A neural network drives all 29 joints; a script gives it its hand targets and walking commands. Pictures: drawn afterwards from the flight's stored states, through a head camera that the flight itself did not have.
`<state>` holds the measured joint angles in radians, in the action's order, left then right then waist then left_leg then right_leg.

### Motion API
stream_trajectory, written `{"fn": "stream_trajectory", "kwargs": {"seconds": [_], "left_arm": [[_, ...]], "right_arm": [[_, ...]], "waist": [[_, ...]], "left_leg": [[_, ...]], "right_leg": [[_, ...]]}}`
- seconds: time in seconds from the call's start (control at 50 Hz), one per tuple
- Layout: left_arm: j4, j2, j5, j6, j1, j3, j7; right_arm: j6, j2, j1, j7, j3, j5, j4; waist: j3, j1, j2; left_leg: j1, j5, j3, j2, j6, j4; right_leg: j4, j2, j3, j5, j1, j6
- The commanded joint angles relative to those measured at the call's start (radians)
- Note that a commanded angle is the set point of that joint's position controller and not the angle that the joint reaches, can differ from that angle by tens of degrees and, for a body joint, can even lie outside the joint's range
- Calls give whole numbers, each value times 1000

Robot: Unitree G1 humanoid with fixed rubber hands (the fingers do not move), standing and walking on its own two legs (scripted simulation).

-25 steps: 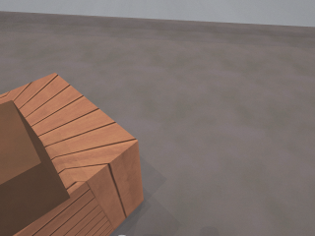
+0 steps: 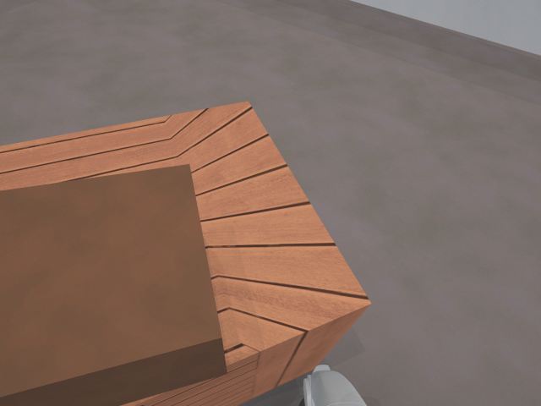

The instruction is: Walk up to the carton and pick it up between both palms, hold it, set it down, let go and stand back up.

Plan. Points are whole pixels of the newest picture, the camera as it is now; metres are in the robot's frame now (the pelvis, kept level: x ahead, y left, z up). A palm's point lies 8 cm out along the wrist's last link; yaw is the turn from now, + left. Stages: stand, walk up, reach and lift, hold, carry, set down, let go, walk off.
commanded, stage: walk up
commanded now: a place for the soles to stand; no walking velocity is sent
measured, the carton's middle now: (119, 289) +0.30 +0.24 -0.03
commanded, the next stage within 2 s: none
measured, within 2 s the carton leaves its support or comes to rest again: neither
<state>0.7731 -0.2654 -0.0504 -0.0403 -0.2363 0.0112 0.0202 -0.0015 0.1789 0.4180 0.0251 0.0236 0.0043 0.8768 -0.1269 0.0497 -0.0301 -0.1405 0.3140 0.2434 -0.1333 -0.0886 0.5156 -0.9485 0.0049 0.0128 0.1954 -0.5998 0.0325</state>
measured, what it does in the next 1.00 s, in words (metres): steps on the spot, turning left: right foot, then left foot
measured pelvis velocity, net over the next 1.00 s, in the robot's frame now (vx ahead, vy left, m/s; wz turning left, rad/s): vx -0.08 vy -0.05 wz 0.74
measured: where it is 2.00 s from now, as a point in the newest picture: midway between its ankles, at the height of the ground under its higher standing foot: outside the picture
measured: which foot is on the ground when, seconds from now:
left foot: down 0.00-0.18, up 0.20-0.66, down 0.68-1.00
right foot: up 0.00-0.14, down 0.16-0.70, up 0.72-1.00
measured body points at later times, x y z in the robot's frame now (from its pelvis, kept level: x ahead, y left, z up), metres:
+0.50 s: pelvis +0.00 -0.08 -0.02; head +0.05 -0.05 +0.43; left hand +0.01 +0.21 -0.14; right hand +0.23 -0.28 -0.14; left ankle -0.09 +0.05 -0.68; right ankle +0.14 -0.12 -0.74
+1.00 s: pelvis -0.08 -0.05 +0.00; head -0.09 +0.00 +0.45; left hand -0.25 +0.16 -0.16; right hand +0.10 -0.21 -0.12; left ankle -0.12 +0.02 -0.74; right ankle +0.01 -0.19 -0.68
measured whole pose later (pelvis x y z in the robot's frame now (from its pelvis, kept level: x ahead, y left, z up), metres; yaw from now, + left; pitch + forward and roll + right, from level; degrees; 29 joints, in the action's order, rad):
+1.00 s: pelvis -0.08 -0.05 +0.00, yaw +42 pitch +2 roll -3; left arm 0.92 -0.30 -0.05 -0.06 -0.33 -0.02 0.01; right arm 0.01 0.14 0.37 0.04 0.04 0.02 0.85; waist -0.01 0.01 -0.05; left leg -0.30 0.24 0.10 -0.05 -0.06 0.51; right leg -0.91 0.03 0.00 0.41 -0.42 0.05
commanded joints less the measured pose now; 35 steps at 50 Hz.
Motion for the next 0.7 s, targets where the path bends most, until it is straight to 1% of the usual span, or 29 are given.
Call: {"fn": "stream_trajectory", "kwargs": {"seconds": [0.0, 0.02, 0.04, 0.08, 0.1, 0.12, 0.14, 0.16, 0.18, 0.2, 0.22, 0.24, 0.26, 0.28, 0.34, 0.36, 0.38, 0.4, 0.42, 0.44, 0.48, 0.52, 0.54, 0.58, 0.6, 0.62, 0.64, 0.66, 0.68], "left_arm": [[-103, -95, 16, 16, 148, -48, -47], [-124, -95, 56, 15, 245, -33, -50], [-117, -80, 56, 17, 248, -29, -52], [-80, -76, 54, 20, 180, -25, -60], [-63, -81, 49, 24, 141, -27, -63], [-47, -98, 45, 31, 86, -36, -70], [-37, -144, 33, 35, 31, -57, -77], [-51, -149, 42, 23, 51, -66, -84], [-55, -154, 67, 8, 43, -74, -83], [-67, -131, 67, -4, 90, -77, -84], [-73, -82, 59, -11, 119, -67, -81], [-76, -55, 47, -12, 142, -58, -82], [-82, -62, 37, -9, 149, -57, -86], [-81, -76, 29, -5, 141, -62, -87], [-63, -102, 30, 11, 91, -78, -88], [-58, -124, 21, 13, 89, -98, -79], [-59, -132, 20, 16, 85, -100, -72], [-55, -141, 17, 16, 98, -104, -67], [-46, -135, 15, 17, 86, -104, -61], [-49, -145, 13, 19, 79, -106, -58], [-51, -158, 7, 17, 92, -106, -56], [-52, -179, 4, 12, 124, -109, -55], [-52, -185, 2, 10, 145, -112, -53], [-58, -190, -3, 2, 164, -106, -49], [-53, -186, -6, -2, 179, -101, -45], [-53, -176, -11, -6, 162, -95, -40], [-41, -160, -14, -14, 122, -92, -34], [-31, -107, -8, -26, 81, -73, -25], [-51, -78, 3, -37, 111, -60, -11]], "right_arm": [[3, 254, 52, 27, 86, 4, -65], [-2, 183, 54, 35, 65, -14, -91], [-7, 187, 61, 40, 68, -13, -96], [-15, 241, -8, 45, 86, 1, -135], [-15, 249, -23, 44, 87, 6, -152], [-12, 256, -66, 38, 82, 3, -164], [-5, 239, -60, 29, 78, -9, -170], [-12, 185, 21, 28, 73, -20, -146], [-38, 188, 73, 43, 84, 0, -141], [-62, 206, 18, 50, 90, 18, -137], [-72, 211, -35, 45, 95, 31, -138], [-81, 223, -57, 33, 104, 30, -133], [-86, 220, -55, 22, 104, 23, -128], [-89, 203, -57, 11, 98, 18, -133], [-88, 191, -106, -11, 81, 9, -142], [-81, 170, -134, -10, 76, 18, -161], [-77, 168, -147, -11, 73, 15, -167], [-75, 172, -146, -14, 73, 15, -178], [-70, 183, -155, -18, 73, 17, -180], [-68, 181, -163, -21, 74, 15, -181], [-62, 187, -145, -24, 78, 11, -179], [-55, 196, -120, -30, 82, 5, -175], [-50, 194, -97, -31, 81, 5, -172], [-38, 186, -54, -34, 81, 2, -158], [-30, 183, -32, -37, 84, -1, -142], [-21, 178, -7, -40, 86, -2, -130], [-17, 179, 33, -43, 92, -2, -123], [-13, 216, 26, -39, 106, -4, -123], [-12, 275, 6, -23, 121, -8, -157]], "waist": [[64, 24, 163], [58, 33, 71], [70, 42, 85], [121, 4, 126], [158, -10, 130], [200, -44, 109], [295, -62, 5], [340, -40, -128], [367, -26, -115], [306, -29, -107], [215, -42, -73], [164, -36, -37], [144, -37, -43], [146, -42, -58], [162, -70, -49], [141, -86, -10], [145, -86, -40], [153, -85, -81], [145, -93, -75], [154, -98, -106], [160, -91, -128], [159, -73, -180], [157, -57, -195], [155, -35, -179], [153, -17, -125], [161, -5, -100], [175, -4, -27], [122, 6, 211], [29, 21, 352]], "left_leg": [[44, -965, 182, 220, 75, -17], [115, -926, 279, 200, 152, 51], [135, -900, 295, 200, 182, 67], [162, -855, 309, 175, 177, 115], [136, -794, 315, 157, 181, 147], [49, -736, 288, 125, 195, 208], [-109, -529, 201, 69, 217, 349], [-245, 156, 62, -59, 201, 552], [-254, 409, -24, -43, 185, 734], [-291, 415, -63, 11, 183, 830], [-301, 365, -63, 40, 184, 855], [-302, 299, -55, 51, 190, 846], [-310, 253, -71, 57, 190, 832], [-322, 224, -99, 62, 188, 826], [-358, 217, -148, 78, 192, 732], [-385, 217, -150, 87, 195, 707], [-396, 211, -160, 94, 196, 672], [-369, 221, -174, 110, 190, 640], [-377, 231, -179, 111, 184, 596], [-377, 226, -187, 122, 177, 558], [-347, 230, -204, 138, 163, 514], [-292, 229, -218, 151, 139, 450], [-258, 210, -219, 163, 129, 415], [-158, 136, -246, 167, 98, 297], [-87, 42, -272, 151, 77, 192], [-24, 20, -283, 134, 57, 121], [17, 73, -243, 127, 39, 40], [-37, 261, -46, 196, 3, -126], [-228, 579, 372, 402, -47, -294]], "right_leg": [[121, -38, -1, -32, 43, -3], [165, -59, -5, -28, -31, -35], [228, -57, 6, -40, -17, -47], [365, -54, 35, -60, 57, -68], [448, -47, 49, -109, 156, -82], [541, -12, 70, -256, 331, -109], [499, 137, 163, -606, 593, -162], [481, 333, 327, -836, 744, -249], [477, 452, 392, -820, 681, -350], [519, 484, 411, -712, 568, -376], [551, 401, 305, -614, 467, -343], [561, 325, 213, -537, 418, -296], [563, 294, 158, -486, 400, -277], [570, 280, 131, -418, 409, -276], [603, 287, 100, -184, 469, -270], [598, 333, 115, -108, 439, -289], [600, 338, 103, -55, 449, -289], [626, 351, 101, 56, 418, -291], [636, 345, 102, 118, 428, -281], [652, 356, 98, 166, 423, -271], [678, 384, 92, 262, 400, -262], [705, 400, 67, 345, 352, -232], [714, 415, 57, 356, 321, -230], [699, 416, -4, 375, 262, -193], [672, 408, -43, 385, 228, -165], [625, 372, -102, 439, 188, -122], [518, 328, -147, 512, 160, -89], [306, 220, -225, 573, 52, -46], [-13, 83, -187, 511, -46, 1]]}}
